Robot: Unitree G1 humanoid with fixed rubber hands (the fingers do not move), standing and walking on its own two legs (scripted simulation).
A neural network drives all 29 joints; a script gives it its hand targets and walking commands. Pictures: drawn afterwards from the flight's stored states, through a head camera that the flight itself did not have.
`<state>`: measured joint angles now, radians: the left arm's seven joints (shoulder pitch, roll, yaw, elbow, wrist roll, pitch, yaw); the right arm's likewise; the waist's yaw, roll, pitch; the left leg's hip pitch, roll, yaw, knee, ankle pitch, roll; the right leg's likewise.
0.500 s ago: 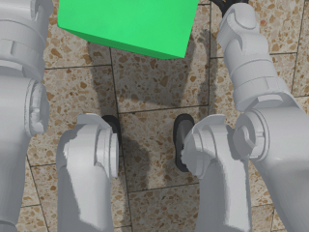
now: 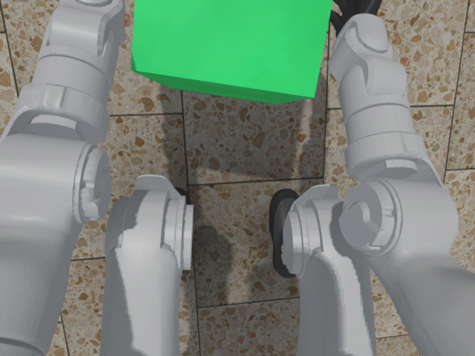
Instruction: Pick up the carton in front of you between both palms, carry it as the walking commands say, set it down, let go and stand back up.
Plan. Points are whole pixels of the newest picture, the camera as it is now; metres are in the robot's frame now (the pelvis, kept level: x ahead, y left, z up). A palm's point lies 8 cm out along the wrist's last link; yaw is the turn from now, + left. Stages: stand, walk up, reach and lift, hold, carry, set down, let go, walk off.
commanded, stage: reach and lift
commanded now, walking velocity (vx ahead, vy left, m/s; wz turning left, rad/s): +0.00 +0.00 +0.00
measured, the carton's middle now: (233, 22) +0.54 +0.05 -0.23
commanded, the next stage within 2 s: none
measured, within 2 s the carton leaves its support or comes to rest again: neither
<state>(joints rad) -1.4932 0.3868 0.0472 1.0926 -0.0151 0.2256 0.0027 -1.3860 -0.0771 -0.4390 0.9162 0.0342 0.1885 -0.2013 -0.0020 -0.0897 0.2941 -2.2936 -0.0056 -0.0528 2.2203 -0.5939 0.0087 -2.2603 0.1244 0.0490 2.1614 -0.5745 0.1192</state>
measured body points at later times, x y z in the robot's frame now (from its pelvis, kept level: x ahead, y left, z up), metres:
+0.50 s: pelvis -0.01 -0.02 +0.10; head +0.26 +0.05 +0.46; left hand +0.50 +0.21 +0.03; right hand +0.51 -0.09 +0.03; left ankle +0.10 +0.12 -0.34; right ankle +0.12 -0.14 -0.34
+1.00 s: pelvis +0.03 -0.02 +0.23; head +0.21 +0.03 +0.64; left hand +0.45 +0.20 +0.17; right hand +0.48 -0.10 +0.18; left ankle +0.10 +0.12 -0.34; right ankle +0.12 -0.14 -0.34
